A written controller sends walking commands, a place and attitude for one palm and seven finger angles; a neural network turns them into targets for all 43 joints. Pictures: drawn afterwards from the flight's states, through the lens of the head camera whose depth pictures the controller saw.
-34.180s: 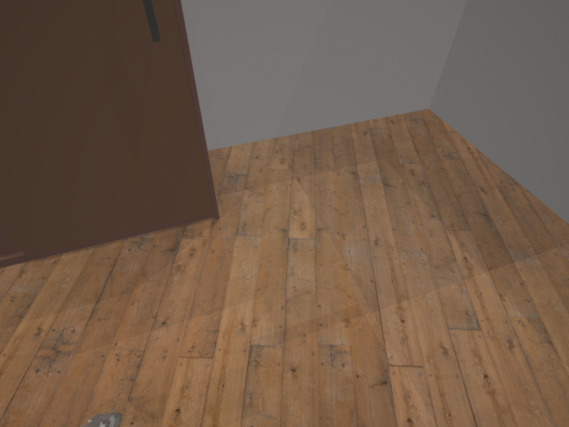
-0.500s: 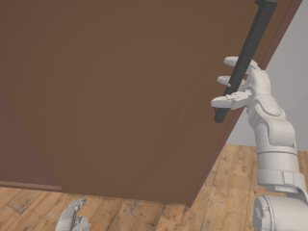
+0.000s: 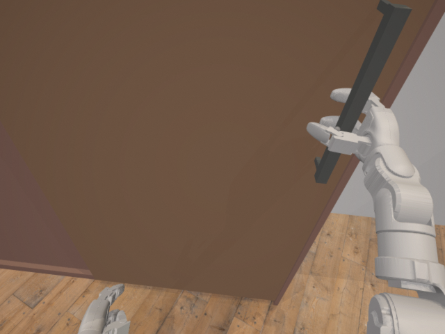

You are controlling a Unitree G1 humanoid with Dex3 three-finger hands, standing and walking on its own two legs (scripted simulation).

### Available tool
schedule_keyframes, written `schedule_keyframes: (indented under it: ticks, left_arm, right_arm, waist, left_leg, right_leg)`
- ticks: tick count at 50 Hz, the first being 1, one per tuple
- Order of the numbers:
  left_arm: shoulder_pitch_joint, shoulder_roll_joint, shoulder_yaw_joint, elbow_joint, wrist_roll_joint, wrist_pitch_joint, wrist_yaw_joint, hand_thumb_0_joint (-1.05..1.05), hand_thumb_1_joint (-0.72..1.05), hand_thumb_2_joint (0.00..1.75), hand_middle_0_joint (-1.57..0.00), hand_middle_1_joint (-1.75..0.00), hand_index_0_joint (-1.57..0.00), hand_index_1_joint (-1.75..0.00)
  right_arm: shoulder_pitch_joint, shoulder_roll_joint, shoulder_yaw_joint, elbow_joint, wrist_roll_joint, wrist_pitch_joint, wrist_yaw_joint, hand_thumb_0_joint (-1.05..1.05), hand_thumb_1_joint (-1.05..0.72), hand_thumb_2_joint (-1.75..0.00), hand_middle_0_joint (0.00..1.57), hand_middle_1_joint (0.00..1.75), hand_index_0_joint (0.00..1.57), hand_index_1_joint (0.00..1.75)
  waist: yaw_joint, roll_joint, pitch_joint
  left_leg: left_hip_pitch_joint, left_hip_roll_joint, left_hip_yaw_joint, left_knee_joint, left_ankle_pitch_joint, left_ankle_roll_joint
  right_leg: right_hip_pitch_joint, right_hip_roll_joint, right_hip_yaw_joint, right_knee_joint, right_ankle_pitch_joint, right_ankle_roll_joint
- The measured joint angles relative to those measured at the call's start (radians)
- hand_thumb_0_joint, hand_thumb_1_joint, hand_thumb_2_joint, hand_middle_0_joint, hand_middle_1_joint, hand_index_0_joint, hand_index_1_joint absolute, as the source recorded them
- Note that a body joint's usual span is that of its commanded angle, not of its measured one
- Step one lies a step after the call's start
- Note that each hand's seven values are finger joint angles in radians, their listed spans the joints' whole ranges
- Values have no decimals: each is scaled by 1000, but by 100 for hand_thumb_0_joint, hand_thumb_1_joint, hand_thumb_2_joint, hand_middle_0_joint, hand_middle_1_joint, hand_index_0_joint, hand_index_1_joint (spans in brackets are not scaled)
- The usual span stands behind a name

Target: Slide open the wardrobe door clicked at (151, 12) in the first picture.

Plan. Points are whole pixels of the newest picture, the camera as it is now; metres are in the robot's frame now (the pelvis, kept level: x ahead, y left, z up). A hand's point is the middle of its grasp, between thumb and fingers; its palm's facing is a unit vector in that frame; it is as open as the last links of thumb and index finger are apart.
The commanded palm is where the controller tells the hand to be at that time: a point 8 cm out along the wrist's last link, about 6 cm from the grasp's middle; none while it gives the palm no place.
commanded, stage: grip the handle and tug to test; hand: right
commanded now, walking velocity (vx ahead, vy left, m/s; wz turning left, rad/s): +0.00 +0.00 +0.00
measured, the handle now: (347, 107) +0.44 -0.18 +0.24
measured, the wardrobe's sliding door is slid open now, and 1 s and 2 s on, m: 0.00 0.00 0.03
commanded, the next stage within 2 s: tug the door sideways, standing still in 0.98 s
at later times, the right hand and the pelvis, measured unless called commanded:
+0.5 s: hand (338, 131) +0.39 -0.16 +0.23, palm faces +0.04 +1.00 +0.01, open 5.5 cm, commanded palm +0.36 -0.21 +0.23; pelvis +0.00 +0.00 +0.00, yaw +0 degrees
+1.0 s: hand (337, 135) +0.38 -0.15 +0.22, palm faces +0.04 +1.00 -0.02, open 6.0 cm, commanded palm +0.33 -0.21 +0.23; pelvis +0.03 +0.00 +0.00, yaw +2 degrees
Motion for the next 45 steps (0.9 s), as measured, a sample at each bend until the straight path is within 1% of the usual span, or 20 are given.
schedule_keyframes:
  ticks: [6,13,19,27,32,39,45]
  left_arm:
    - [-10,-1,-4,-3,0,5,3,1,91,90,-20,-30,-20,-30]
    - [-18,1,-3,-4,1,5,4,1,91,90,-20,-30,-20,-30]
    - [-17,1,-2,-8,0,6,3,1,91,90,-20,-30,-20,-30]
    - [-10,1,-4,-2,0,9,6,1,91,90,-20,-30,-20,-30]
    - [-8,3,-1,-3,0,7,3,1,91,90,-20,-30,-20,-30]
    - [-13,0,-4,-23,1,11,-5,1,91,90,-20,-30,-20,-30]
    - [-18,-1,-6,-49,3,14,-16,1,91,90,-20,-30,-20,-30]
  right_arm:
    - [10,-9,-3,-13,8,13,20,0,-41,-69,38,133,38,133]
    - [7,-11,-2,-12,10,19,23,1,-71,-82,42,137,42,137]
    - [22,-7,-6,-21,7,14,13,0,-72,-82,41,139,40,139]
    - [17,-14,-6,-15,11,12,25,0,-72,-81,41,139,40,139]
    - [22,-7,-8,-27,6,16,10,0,-72,-82,40,139,39,140]
    - [83,-8,-31,-94,4,21,-3,0,-75,-81,38,140,34,140]
    - [176,-5,-55,-217,10,37,-4,-1,-76,-79,34,140,29,140]
  waist:
    - [-4,3,-4]
    - [-6,3,-2]
    - [-3,-1,-5]
    - [-4,2,-3]
    - [-3,-1,-1]
    - [11,-6,-8]
    - [20,-5,-20]
  left_leg:
    - [0,-1,1,-1,-2,1]
    - [-2,-1,5,1,-5,2]
    - [0,-1,2,2,-7,2]
    - [0,-1,3,4,-9,3]
    - [0,-2,2,4,-7,4]
    - [2,-1,-15,2,-8,2]
    - [4,0,-35,0,-13,-2]
  right_leg:
    - [-1,-1,1,0,-2,2]
    - [-5,0,5,3,-4,3]
    - [-1,0,3,2,-6,3]
    - [-1,-1,5,3,-6,4]
    - [0,-1,4,3,-5,4]
    - [12,-2,-13,-8,-9,4]
    - [24,-3,-32,-14,-21,3]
